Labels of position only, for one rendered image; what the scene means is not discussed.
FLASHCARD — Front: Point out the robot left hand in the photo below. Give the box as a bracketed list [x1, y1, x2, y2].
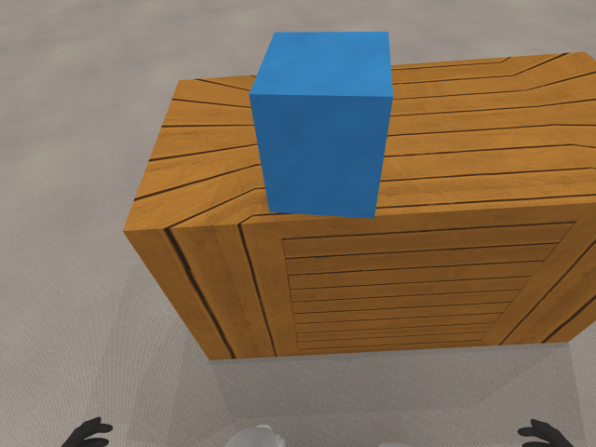
[61, 417, 113, 447]

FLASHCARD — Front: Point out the robot right hand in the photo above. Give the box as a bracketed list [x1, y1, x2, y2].
[518, 419, 574, 447]

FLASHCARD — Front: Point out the left robot thigh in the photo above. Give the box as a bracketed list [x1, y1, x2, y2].
[224, 427, 286, 447]

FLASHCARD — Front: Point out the pedestal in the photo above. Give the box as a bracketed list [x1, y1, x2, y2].
[123, 52, 596, 360]

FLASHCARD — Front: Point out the carton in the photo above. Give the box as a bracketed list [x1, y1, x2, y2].
[249, 32, 393, 219]

